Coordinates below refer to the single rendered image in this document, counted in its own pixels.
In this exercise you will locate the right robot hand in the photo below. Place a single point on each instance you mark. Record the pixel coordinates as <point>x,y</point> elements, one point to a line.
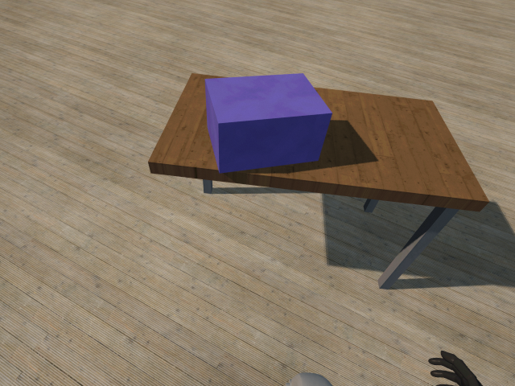
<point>461,374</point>

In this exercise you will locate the table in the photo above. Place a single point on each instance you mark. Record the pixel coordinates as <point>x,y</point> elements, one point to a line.
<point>377,147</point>

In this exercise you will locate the carton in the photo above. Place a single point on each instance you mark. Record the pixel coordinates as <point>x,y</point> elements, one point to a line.
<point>263,121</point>

